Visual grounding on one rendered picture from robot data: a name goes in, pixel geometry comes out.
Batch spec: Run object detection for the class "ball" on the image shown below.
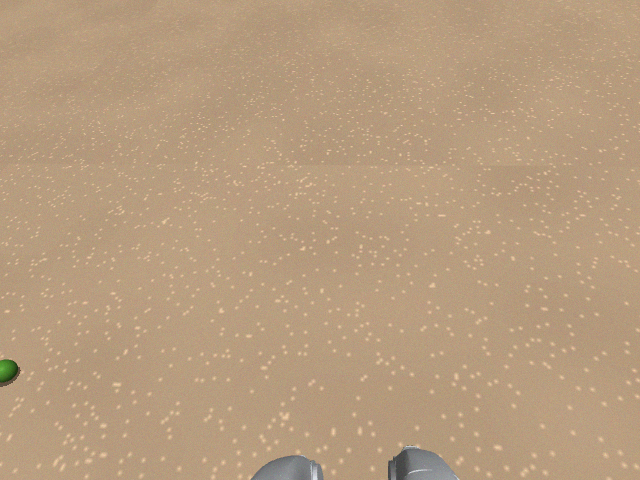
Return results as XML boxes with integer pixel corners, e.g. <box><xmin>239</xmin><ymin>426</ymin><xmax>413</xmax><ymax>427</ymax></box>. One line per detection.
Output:
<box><xmin>0</xmin><ymin>359</ymin><xmax>18</xmax><ymax>383</ymax></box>

